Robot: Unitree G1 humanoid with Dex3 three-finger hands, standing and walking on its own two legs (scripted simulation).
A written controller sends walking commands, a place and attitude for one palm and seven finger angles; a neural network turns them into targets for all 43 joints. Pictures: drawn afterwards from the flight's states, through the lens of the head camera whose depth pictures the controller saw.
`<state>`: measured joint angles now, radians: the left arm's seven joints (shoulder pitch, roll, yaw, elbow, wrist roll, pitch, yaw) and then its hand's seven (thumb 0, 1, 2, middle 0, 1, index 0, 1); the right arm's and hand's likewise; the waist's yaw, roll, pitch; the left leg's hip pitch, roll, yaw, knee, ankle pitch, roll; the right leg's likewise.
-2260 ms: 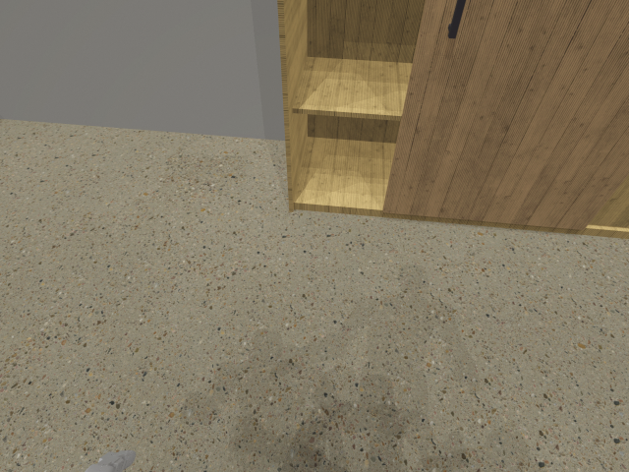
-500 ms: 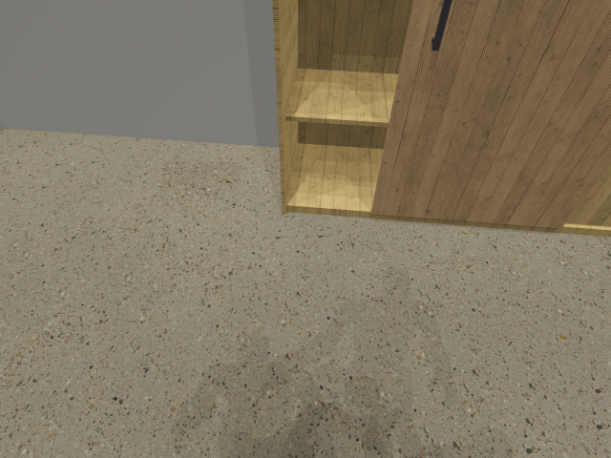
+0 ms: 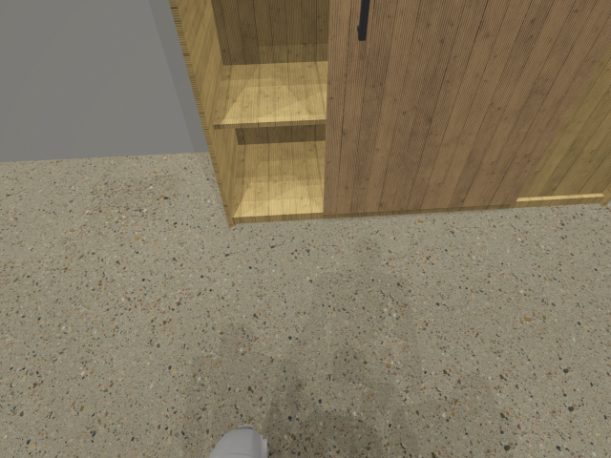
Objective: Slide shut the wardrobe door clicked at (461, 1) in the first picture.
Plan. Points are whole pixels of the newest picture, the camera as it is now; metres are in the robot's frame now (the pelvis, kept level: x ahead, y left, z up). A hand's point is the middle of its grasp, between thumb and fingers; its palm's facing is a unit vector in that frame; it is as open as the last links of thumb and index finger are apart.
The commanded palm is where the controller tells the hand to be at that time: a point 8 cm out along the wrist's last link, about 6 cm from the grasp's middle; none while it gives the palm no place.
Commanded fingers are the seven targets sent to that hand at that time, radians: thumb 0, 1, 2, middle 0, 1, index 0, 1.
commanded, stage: walk to a spot facing it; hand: right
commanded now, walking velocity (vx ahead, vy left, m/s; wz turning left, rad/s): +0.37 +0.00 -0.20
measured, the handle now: (363, 5) +1.14 -0.05 +0.12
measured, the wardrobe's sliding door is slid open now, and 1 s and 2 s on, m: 0.40 0.40 0.40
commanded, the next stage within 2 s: turn to face it in 0.52 s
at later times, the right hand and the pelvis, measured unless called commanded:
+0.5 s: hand out of the picture +0.18 -0.18 -0.19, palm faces +0.24 +0.95 -0.19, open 7.3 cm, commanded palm none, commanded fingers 0.00 -0.90 -0.90 0.20 0.30 0.20 0.30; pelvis +0.22 +0.01 -0.01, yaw -12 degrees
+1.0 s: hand (459, 330) +0.39 -0.25 -0.18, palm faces +0.20 +0.97 -0.16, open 7.3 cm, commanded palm none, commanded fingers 0.00 -0.90 -0.90 0.20 0.30 0.20 0.30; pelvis +0.38 -0.07 +0.00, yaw -7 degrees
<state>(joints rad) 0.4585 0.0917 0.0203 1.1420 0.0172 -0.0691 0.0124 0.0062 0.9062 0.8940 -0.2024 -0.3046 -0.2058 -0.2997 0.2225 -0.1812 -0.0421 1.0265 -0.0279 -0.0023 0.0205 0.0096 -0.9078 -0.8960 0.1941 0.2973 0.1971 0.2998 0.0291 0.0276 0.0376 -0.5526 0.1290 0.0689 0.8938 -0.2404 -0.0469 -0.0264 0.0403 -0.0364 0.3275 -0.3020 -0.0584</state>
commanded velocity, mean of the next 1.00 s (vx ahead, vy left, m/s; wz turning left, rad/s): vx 0.19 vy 0.00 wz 0.00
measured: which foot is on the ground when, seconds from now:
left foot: up 0.00-0.14, down 0.16-0.58, up 0.60-1.00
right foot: down 0.00-0.16, up 0.18-0.56, down 0.58-1.00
